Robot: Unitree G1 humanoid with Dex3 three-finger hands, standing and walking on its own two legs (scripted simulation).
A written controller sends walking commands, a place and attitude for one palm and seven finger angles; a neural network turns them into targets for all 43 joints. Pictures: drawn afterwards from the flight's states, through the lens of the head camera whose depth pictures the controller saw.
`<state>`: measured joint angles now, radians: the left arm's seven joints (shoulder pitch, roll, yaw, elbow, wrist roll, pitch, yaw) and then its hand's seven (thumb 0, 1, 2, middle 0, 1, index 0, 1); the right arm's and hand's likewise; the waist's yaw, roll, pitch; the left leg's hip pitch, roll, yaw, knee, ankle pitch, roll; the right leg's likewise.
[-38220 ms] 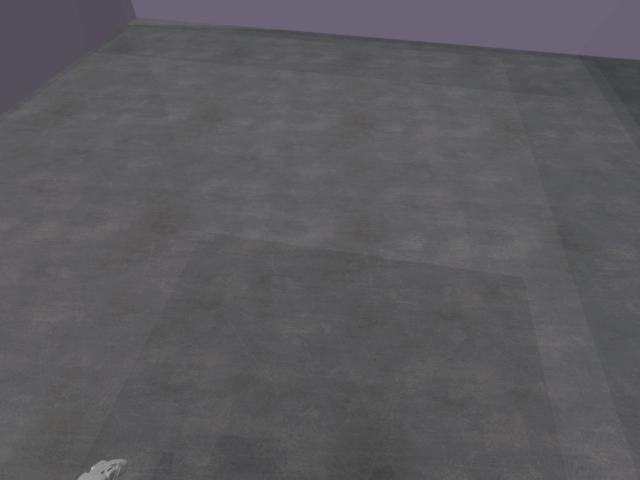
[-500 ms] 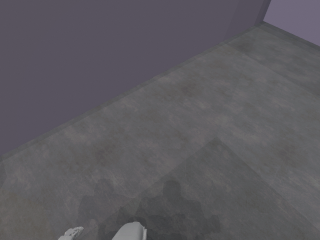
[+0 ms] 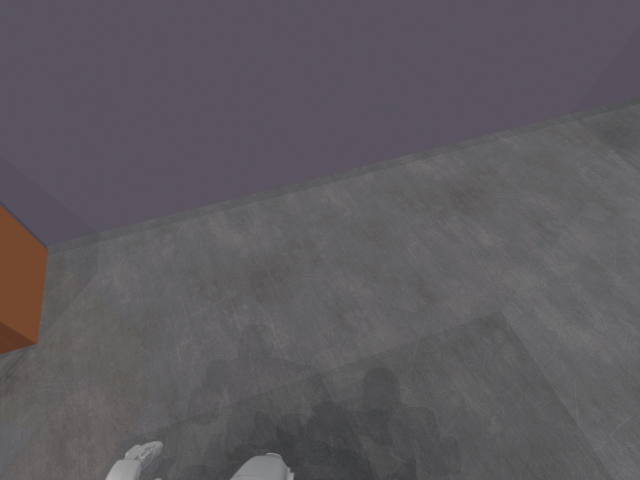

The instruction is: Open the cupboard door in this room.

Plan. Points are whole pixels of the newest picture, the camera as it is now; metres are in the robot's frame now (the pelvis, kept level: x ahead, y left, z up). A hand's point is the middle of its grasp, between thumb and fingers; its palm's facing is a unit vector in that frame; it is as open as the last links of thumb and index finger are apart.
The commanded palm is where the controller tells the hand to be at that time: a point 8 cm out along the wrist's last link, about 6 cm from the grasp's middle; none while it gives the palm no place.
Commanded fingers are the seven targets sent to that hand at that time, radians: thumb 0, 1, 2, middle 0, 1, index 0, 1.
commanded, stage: turn to face it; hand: left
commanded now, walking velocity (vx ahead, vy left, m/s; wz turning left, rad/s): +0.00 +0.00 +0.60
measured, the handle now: out of the picture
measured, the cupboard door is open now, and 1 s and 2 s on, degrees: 47 47 47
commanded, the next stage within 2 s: take the last steps up to it in 1.78 s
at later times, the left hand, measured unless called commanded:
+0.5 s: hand out of the picture +0.02 +0.22 -0.15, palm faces +0.34 -0.89 -0.29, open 7.4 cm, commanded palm none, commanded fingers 0.00 0.90 0.90 -0.20 -0.30 -0.20 -0.30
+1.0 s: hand out of the picture -0.04 +0.21 -0.16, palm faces +0.61 -0.75 -0.24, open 7.4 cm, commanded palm none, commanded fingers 0.00 0.90 0.90 -0.20 -0.30 -0.20 -0.30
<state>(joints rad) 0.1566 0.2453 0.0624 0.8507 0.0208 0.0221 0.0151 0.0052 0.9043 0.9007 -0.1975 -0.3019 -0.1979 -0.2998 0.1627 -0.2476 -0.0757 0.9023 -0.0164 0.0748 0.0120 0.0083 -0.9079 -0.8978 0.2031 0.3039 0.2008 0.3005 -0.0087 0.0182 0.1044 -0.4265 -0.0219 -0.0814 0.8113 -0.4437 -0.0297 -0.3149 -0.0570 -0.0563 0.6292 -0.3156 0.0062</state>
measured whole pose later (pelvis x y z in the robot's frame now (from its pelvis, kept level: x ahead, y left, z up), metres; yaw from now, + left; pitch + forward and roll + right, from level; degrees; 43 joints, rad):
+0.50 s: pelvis +0.00 -0.02 +0.00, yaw +19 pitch +1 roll +0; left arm 0.17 0.26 0.07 0.86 0.01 0.04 0.00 0.01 0.90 0.90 -0.20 -0.30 -0.20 -0.30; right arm 0.16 -0.23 -0.06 0.89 -0.02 0.06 0.01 0.01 -0.91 -0.90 0.20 0.30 0.20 0.30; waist 0.00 0.00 0.10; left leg -0.35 -0.01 -0.10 0.59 -0.26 -0.04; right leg -0.32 -0.05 -0.04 0.64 -0.39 0.05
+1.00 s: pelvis +0.01 -0.02 +0.01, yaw +37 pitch +1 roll -1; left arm 0.15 0.26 0.07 0.89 0.01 0.06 0.01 0.01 0.91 0.90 -0.20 -0.30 -0.20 -0.30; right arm 0.15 -0.22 -0.04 0.89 -0.03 0.03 0.00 0.01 -0.91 -0.90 0.20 0.30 0.20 0.30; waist 0.00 -0.03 0.11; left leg -0.31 -0.02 -0.05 0.53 -0.24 0.02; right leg -0.45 -0.07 -0.02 0.98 -0.47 0.07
